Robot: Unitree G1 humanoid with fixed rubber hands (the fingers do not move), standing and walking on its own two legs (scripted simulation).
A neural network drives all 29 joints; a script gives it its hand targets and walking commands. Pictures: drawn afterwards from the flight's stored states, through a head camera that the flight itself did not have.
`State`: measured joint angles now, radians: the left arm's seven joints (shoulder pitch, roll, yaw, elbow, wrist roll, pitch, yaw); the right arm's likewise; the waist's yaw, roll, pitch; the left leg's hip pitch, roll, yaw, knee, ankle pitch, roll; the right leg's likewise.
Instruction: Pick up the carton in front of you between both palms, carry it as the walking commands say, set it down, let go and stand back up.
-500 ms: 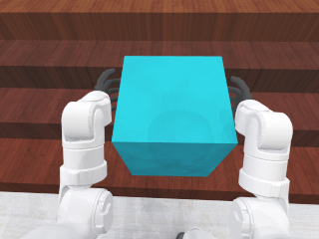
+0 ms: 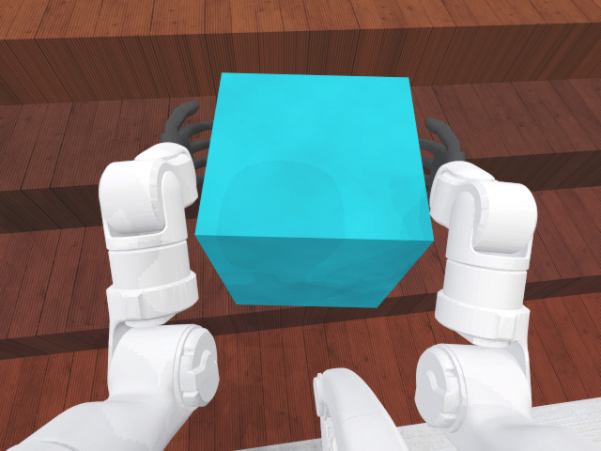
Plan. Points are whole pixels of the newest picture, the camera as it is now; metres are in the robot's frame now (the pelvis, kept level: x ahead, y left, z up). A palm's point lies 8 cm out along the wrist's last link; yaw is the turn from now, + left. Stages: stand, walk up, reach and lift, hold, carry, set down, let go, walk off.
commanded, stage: carry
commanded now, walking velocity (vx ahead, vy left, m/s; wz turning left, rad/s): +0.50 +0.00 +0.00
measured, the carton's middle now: (310, 207) +0.39 -0.03 +0.06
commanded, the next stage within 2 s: none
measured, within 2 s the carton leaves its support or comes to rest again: neither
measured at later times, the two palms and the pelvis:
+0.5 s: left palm out of the picture +0.67 +0.17 +0.36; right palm out of the picture +0.72 -0.12 +0.34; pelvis +0.32 -0.05 +0.19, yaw +2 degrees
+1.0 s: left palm out of the picture +0.99 +0.07 +0.58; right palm out of the picture +0.96 -0.23 +0.59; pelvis +0.60 -0.06 +0.36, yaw +1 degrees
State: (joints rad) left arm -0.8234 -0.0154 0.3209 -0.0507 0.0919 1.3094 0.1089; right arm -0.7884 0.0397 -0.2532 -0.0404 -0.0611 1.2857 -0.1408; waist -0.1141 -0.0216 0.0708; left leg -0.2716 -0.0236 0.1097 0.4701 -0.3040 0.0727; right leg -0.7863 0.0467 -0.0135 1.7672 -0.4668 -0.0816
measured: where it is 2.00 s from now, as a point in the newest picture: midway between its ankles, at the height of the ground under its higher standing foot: outside the picture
